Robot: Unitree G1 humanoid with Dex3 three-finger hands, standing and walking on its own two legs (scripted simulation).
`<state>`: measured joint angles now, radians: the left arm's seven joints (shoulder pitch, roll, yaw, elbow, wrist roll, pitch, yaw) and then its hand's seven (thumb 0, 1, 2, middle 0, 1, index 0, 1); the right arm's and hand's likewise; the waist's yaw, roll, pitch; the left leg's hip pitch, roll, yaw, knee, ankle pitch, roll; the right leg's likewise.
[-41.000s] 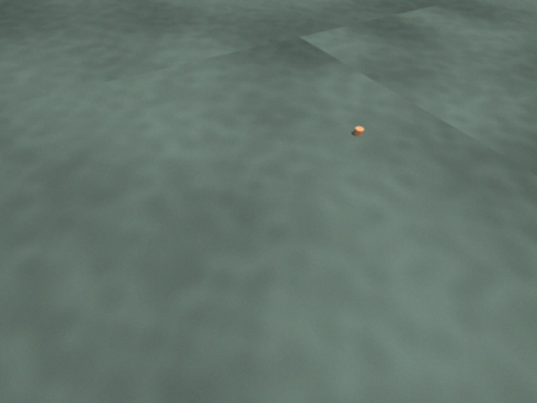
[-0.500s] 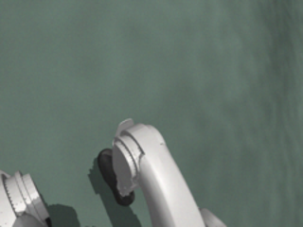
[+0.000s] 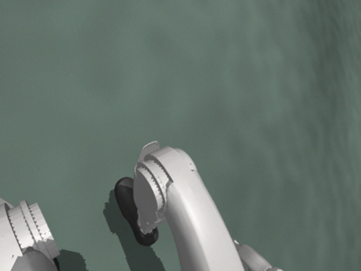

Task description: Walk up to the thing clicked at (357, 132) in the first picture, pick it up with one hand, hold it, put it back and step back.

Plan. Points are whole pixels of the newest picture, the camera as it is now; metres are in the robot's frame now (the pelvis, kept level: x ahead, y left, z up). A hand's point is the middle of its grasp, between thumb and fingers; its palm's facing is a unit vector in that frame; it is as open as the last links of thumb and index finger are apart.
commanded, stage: close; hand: left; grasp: from above
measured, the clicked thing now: out of the picture +0.47 +0.37 -0.29
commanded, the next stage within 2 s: settle in 1.56 s
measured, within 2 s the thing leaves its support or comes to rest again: leaves its support in 1.86 s
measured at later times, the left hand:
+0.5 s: hand out of the picture +0.46 +0.36 -0.26, palm faces -0.43 -0.16 -0.89, open 12.7 cm
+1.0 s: hand out of the picture +0.46 +0.36 -0.26, palm faces -0.43 -0.16 -0.89, open 10.9 cm
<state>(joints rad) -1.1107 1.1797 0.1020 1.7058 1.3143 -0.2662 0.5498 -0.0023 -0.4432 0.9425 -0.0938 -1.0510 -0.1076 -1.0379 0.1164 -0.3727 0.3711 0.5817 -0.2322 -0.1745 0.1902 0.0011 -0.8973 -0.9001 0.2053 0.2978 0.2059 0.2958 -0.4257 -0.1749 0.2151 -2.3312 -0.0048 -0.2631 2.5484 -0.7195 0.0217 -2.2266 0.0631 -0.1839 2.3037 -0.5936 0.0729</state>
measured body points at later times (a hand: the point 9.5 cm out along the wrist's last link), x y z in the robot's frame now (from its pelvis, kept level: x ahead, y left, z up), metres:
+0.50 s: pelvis +0.00 +0.00 +0.00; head +0.29 +0.15 +0.31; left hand +0.48 +0.36 -0.21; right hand +0.05 -0.24 -0.04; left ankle +0.06 +0.12 -0.28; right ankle +0.14 -0.12 -0.28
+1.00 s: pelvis +0.00 +0.00 +0.00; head +0.29 +0.15 +0.31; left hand +0.48 +0.37 -0.21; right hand +0.04 -0.24 -0.04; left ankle +0.06 +0.12 -0.28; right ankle +0.14 -0.12 -0.28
